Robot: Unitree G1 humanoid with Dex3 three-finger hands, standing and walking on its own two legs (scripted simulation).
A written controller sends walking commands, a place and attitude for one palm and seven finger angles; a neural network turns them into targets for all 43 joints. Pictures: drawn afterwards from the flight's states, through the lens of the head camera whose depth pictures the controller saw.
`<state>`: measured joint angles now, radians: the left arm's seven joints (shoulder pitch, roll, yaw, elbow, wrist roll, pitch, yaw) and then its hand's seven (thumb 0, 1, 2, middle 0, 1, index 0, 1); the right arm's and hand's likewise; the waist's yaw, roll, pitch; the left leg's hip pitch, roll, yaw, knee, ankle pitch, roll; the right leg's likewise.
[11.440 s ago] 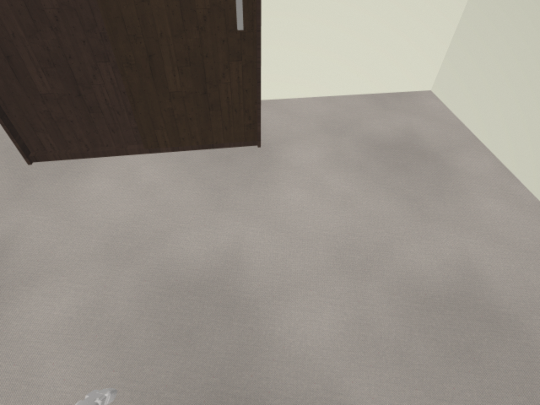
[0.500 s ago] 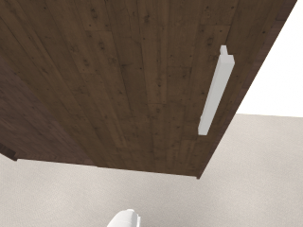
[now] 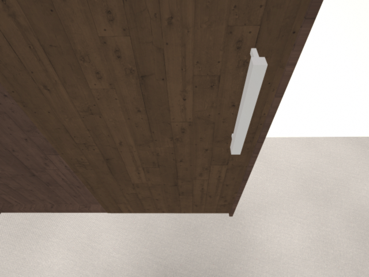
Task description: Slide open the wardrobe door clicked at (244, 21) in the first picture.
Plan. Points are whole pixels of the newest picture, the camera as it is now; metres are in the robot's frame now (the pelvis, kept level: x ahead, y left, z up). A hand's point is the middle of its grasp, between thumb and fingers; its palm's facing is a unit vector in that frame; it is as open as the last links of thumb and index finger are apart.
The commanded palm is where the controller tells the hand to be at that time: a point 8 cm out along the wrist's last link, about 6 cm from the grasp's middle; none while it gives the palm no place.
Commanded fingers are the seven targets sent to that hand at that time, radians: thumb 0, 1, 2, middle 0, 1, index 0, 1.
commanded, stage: come to a stop and stand still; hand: right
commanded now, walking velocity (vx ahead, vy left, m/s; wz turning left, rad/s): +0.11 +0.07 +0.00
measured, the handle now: (243, 109) +0.48 -0.13 +0.08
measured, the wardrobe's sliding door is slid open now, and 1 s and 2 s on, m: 0.00 0.00 0.00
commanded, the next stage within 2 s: look again from close up in 1.20 s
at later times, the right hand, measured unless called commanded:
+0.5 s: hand out of the picture +0.04 -0.19 -0.18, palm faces -0.05 +0.98 -0.18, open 7.3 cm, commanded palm none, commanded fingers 0.00 -0.90 -0.90 0.20 0.30 0.20 0.30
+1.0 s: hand out of the picture -0.02 -0.17 -0.17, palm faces -0.01 +0.98 -0.21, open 7.3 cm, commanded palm none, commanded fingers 0.00 -0.90 -0.90 0.20 0.30 0.20 0.30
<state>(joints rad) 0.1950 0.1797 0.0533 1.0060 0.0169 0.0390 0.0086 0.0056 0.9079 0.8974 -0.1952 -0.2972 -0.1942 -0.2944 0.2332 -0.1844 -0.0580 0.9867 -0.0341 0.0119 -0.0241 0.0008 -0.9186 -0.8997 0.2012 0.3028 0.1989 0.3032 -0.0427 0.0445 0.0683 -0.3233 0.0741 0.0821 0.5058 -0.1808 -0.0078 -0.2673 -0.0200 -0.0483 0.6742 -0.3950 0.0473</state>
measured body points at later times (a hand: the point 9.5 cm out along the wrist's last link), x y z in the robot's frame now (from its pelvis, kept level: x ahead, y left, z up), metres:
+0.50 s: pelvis +0.00 -0.01 +0.00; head +0.04 -0.03 +0.45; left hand -0.08 +0.20 -0.15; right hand +0.05 -0.24 -0.17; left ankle -0.01 +0.14 -0.73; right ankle -0.03 -0.12 -0.73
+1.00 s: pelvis -0.03 +0.01 +0.00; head -0.05 +0.02 +0.45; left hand -0.03 +0.23 -0.16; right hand -0.02 -0.22 -0.15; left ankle -0.01 +0.14 -0.73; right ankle -0.02 -0.12 -0.73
